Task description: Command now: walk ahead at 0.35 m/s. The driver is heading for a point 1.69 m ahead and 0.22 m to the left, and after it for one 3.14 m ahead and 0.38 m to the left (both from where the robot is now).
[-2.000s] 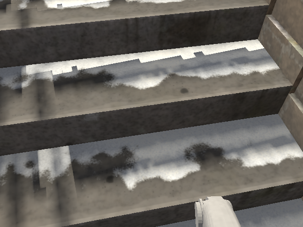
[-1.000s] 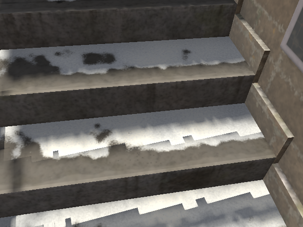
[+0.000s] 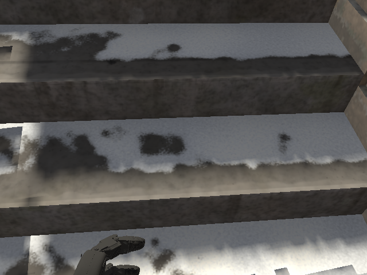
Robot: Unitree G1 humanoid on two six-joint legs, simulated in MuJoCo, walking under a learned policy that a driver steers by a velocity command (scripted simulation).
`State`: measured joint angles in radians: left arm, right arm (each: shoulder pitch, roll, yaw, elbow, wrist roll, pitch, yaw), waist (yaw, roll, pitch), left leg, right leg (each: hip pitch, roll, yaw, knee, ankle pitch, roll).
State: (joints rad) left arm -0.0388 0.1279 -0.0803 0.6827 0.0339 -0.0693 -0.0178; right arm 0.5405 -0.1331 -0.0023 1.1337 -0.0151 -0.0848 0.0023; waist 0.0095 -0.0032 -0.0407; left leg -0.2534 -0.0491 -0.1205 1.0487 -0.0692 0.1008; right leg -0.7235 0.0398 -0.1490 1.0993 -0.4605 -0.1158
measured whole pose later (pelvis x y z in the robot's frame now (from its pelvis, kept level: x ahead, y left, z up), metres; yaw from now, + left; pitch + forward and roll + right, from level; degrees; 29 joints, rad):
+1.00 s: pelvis +0.28 +0.07 +0.24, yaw -1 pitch +0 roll +0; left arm 0.33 0.13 0.01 0.93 0.01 0.02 0.04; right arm 0.33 -0.16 -0.03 0.98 -0.01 -0.01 -0.04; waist -0.02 0.05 -0.07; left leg -0.29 0.05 0.09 0.66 -0.37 0.00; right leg -0.36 0.00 -0.04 0.63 -0.27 -0.03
